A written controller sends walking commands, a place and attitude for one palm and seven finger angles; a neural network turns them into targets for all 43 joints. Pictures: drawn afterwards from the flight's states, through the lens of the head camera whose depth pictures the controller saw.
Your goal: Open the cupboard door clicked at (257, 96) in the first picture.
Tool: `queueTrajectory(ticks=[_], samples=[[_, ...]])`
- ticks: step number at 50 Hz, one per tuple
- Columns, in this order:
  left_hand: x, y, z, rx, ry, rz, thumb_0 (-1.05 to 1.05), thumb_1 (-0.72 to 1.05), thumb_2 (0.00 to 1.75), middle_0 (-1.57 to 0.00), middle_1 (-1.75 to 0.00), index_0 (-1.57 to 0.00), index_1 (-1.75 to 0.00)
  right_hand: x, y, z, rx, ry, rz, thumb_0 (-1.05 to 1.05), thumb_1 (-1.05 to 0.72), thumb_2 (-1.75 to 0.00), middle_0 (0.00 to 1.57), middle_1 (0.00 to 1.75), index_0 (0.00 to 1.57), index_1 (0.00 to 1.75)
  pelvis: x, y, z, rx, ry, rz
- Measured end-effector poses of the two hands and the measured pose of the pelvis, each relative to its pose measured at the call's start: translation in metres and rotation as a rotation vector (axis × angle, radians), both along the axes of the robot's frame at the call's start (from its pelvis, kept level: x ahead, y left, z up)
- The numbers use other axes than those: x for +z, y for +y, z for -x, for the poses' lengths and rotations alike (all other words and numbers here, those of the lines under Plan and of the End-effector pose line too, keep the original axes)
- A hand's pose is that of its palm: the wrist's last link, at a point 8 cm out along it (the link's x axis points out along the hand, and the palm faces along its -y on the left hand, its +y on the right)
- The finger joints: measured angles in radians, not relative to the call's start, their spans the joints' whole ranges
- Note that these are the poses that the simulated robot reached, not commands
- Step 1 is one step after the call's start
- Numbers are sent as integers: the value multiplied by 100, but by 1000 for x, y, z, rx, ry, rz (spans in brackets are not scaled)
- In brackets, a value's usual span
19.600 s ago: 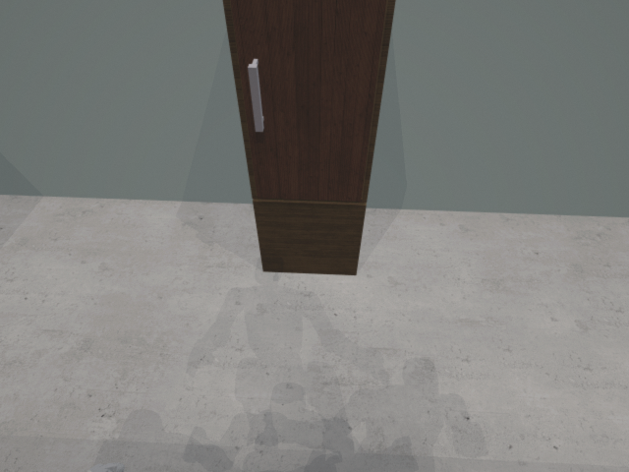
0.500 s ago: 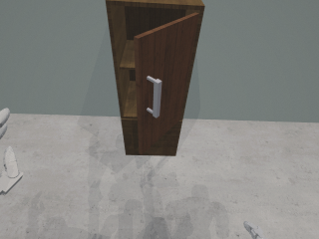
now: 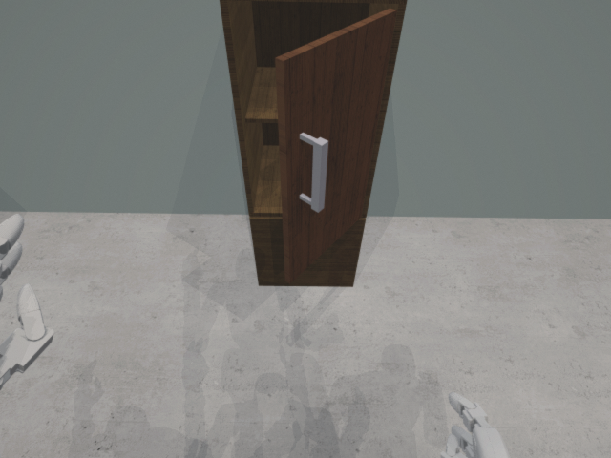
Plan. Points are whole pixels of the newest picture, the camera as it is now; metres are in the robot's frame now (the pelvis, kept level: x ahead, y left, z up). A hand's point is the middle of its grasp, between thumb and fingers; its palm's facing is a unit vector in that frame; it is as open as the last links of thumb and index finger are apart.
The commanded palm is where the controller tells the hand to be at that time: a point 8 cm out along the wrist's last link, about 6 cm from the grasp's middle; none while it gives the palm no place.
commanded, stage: stop stepping back and stand still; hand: left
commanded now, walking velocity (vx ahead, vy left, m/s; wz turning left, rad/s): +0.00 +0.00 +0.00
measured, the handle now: (311, 173) +0.63 +0.04 +0.01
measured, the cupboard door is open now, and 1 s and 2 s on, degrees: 50 50 50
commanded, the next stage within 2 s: let the arm hang, fingers relaxed in 0.12 s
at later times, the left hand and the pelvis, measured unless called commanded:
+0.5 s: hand out of the picture +0.06 +0.20 -0.16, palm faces -0.05 -0.97 -0.24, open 7.4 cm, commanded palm none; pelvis -0.02 +0.00 -0.01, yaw +2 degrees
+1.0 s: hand out of the picture +0.00 +0.22 -0.16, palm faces +0.07 -0.95 -0.32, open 7.4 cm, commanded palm none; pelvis -0.01 -0.01 +0.00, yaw +3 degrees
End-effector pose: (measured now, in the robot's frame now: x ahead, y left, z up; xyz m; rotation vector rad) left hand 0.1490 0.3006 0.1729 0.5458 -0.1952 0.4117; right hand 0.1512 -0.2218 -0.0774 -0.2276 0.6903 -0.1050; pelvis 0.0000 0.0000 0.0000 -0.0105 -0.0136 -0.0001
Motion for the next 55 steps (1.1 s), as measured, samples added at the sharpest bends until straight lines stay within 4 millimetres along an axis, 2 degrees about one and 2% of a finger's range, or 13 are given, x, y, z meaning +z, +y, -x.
queueTrajectory(ticks=[11,12,14,16,18,22,24,27,33,36,39,45,55], samples=[[-1,6,3,0,6,12,2,89,90,-21,-30,-22,-30,5,-3,5,-14,8,29,1,-90,-90,21,30,20,30,2,6,5,9,-3,2],[-8,7,0,-14,29,2,2,89,90,-21,-30,-21,-30,2,-4,5,0,8,22,1,-90,-90,21,30,20,30,1,7,6,18,4,3],[-47,13,-11,-21,195,44,1,89,90,-21,-30,-21,-30,-12,-9,6,33,63,10,1,-90,-90,21,30,20,30,-3,10,11,32,14,0],[-106,17,-14,9,439,132,1,90,90,-20,-30,-21,-30,-28,-15,10,40,134,6,1,-90,-90,21,30,20,30,-6,12,15,35,15,-6],[-166,12,-3,40,691,221,1,90,90,-20,-30,-20,-30,-38,-22,19,25,191,4,1,-90,-90,21,30,20,30,-9,12,19,32,10,-11],[-261,-21,51,64,1097,386,1,91,90,-20,-30,-20,-30,-47,-35,54,-21,314,22,1,-90,-90,21,30,20,30,-9,7,23,30,-5,-13],[-291,-42,83,69,1247,465,1,91,90,-20,-30,-20,-30,-50,-41,77,-42,398,41,1,-90,-90,20,30,20,30,-8,5,24,30,-9,-12],[-317,-70,130,89,1411,570,2,91,90,-20,-30,-21,-30,-53,-46,116,-70,539,63,1,-91,-90,20,30,20,30,-6,2,24,32,-9,-9],[-323,-73,200,237,1568,663,2,94,90,-21,-30,-21,-30,-55,-44,177,-106,765,63,1,-91,-90,20,30,20,30,-2,-3,20,49,-5,-3],[-318,-66,217,300,1601,662,2,93,90,-21,-30,-21,-30,-58,-37,190,-112,816,43,1,-91,-90,20,30,20,30,-1,-5,18,54,-7,-1],[-312,-57,222,344,1605,642,1,92,90,-21,-30,-21,-30,-62,-30,193,-110,827,17,1,-91,-90,20,30,20,30,-1,-5,17,55,-10,-2],[-303,-40,198,363,1540,586,1,91,90,-20,-30,-21,-30,-72,-19,173,-90,775,-30,1,-90,-90,20,30,20,30,0,-7,14,54,-14,-8],[-294,-38,118,272,1365,533,1,91,90,-20,-30,-20,-30,-71,-28,117,-62,638,-29,0,-90,-90,20,30,20,30,1,-10,6,51,-20,-14]])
